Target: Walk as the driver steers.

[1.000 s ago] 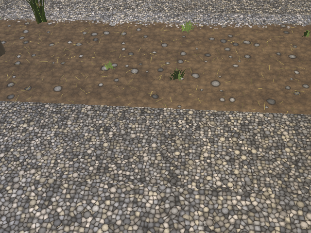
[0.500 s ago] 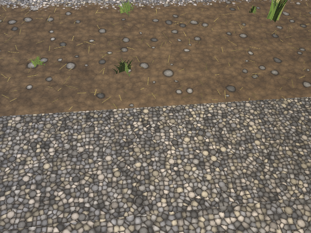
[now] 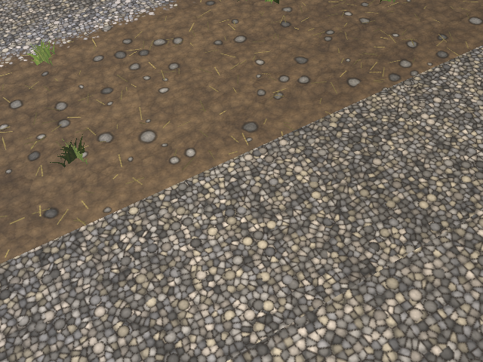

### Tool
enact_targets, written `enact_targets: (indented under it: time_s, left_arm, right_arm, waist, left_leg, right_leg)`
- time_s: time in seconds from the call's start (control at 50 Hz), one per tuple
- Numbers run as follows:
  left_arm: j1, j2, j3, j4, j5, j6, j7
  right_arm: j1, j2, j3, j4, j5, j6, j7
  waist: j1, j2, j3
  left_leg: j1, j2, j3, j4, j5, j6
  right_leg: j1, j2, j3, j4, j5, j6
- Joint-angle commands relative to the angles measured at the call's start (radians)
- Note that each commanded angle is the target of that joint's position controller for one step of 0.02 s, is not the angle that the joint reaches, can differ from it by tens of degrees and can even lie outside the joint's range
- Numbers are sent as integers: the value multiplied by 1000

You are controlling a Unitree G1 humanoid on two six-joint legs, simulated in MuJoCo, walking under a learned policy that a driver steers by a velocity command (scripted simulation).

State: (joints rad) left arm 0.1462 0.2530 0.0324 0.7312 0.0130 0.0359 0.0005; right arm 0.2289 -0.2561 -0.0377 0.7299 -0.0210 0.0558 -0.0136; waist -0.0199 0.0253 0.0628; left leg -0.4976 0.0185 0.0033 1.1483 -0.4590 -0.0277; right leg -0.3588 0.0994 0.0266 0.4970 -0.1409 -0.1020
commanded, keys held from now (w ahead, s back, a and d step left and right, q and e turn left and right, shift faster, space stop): no key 0.14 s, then w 0.30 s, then no key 0.56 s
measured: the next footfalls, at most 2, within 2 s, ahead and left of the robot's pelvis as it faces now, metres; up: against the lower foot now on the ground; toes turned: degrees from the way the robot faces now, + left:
left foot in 0.26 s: +0.02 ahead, +0.13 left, +0.00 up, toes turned -3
right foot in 0.68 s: +0.20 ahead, -0.09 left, +0.00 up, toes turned -4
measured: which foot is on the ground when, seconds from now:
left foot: up 0.00-0.24, down 0.26-0.68, up 0.70-0.98, down 1.00-1.00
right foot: down 0.00-0.26, up 0.28-0.66, down 0.68-1.00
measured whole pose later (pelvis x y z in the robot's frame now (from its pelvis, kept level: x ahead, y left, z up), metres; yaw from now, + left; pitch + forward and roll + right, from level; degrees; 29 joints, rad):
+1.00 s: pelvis +0.12 +0.00 +0.00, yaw -2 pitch -1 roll -2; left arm 0.22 0.17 0.00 1.00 0.00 0.00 0.03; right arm 0.26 -0.19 -0.01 0.96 -0.02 0.04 -0.02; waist -0.01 0.04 0.03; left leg -0.24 0.03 -0.02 0.53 -0.26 0.00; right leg -0.25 0.08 -0.07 0.44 -0.17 -0.07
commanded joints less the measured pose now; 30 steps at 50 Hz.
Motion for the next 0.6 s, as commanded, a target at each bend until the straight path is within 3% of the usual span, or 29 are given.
enact_targets:
  time_s: [0.02, 0.12, 0.18, 0.22, 0.24, 0.26, 0.28, 0.3, 0.32, 0.36, 0.4, 0.44, 0.48, 0.54, 0.6]
  left_arm:
    - [19, 128, 35, -39, 5, -18, -2]
    - [36, 130, 39, -17, 13, -6, -10]
    - [90, 149, 47, 13, 14, 5, -8]
    - [90, 149, 50, 29, 1, 17, 3]
    - [75, 117, 45, 27, -1, 17, 9]
    - [44, 61, 36, 9, -2, 11, 14]
    - [-28, 37, 31, -32, -13, -9, 9]
    - [-81, 110, 50, -36, 20, -26, 4]
    - [-9, 105, 54, -6, 17, -34, -10]
    - [86, 124, 62, 52, 28, -38, -34]
    - [73, 104, 57, 60, 31, -37, -48]
    - [-3, 78, 47, 44, 28, -34, -53]
    - [-56, 50, 33, 43, 25, -39, -49]
    - [-121, 8, 10, 35, 21, -51, -43]
    - [-92, 22, 8, 55, 9, -56, -29]
  right_arm:
    - [111, -87, -26, -23, 4, 12, 11]
    - [25, -69, -19, -36, 11, 25, 11]
    - [55, -77, -20, -23, 6, 10, 11]
    - [149, -52, -13, 20, 4, -5, 12]
    - [181, -52, -10, 37, -5, -16, 8]
    - [252, -95, -13, 54, -17, -32, -2]
    - [292, -220, -43, 69, -11, -42, -2]
    - [237, -218, -49, 82, -16, -49, -8]
    - [150, -196, -43, 71, -10, -64, -9]
    - [86, -154, -38, 65, 5, -85, 4]
    - [116, -118, -34, 83, 5, -97, 17]
    - [186, -109, -36, 120, 7, -103, 24]
    - [227, -92, -32, 144, 2, -108, 25]
    - [279, -101, -29, 180, 0, -111, 19]
    - [298, -109, -25, 192, 0, -98, 12]
  waist:
    - [-15, -81, -158]
    - [27, -158, -120]
    - [32, -167, -135]
    - [-20, -141, -98]
    - [-43, -118, -52]
    - [-67, 32, -32]
    - [-94, 227, 18]
    - [-58, 61, 137]
    - [20, 63, 119]
    - [58, 105, 45]
    - [43, 112, 24]
    - [9, 108, 46]
    - [-18, 97, 64]
    - [-50, 128, 35]
    - [-51, 155, -6]
  left_leg:
    - [58, 3, -17, -72, 48, -3]
    - [151, -17, -10, -325, 44, 15]
    - [234, -56, 34, -441, -17, 46]
    - [398, -78, 81, -640, 47, 99]
    - [480, -66, 59, -737, 24, 131]
    - [565, 98, -168, -881, -172, 170]
    - [525, 359, -571, -1064, -434, 241]
    - [396, 367, -582, -1098, -396, 249]
    - [374, 312, -499, -1078, -294, 217]
    - [389, 226, -342, -1059, -130, 176]
    - [391, 191, -272, -1056, -71, 179]
    - [424, 190, -247, -1062, -15, 195]
    - [442, 169, -180, -1023, 229, 200]
    - [412, 151, -89, -898, 676, 190]
    - [412, 164, -104, -803, 842, 183]
  right_leg:
    - [106, -247, 238, -187, 328, -150]
    - [54, -231, 286, -259, -156, -111]
    - [39, -245, 349, -286, -422, -108]
    - [-79, -219, 347, -288, -595, -76]
    - [-176, -174, 320, -241, -615, -37]
    - [-324, -88, 233, -2, -568, 11]
    - [-474, 61, 21, 230, -391, 44]
    - [-482, -10, 130, 315, -229, 43]
    - [-434, -16, 143, 355, -143, 46]
    - [-367, -23, 101, 451, -72, 58]
    - [-357, -46, 54, 488, -35, 66]
    - [-404, -86, 19, 453, 5, 81]
    - [-372, -108, -26, 340, 25, 98]
    - [-207, -85, -103, 176, -6, 103]
    - [-72, -45, -125, 101, -34, 77]
Over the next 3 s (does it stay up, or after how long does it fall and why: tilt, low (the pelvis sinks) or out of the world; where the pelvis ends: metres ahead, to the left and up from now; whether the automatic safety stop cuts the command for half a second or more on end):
stays up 0.68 -0.04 -0.19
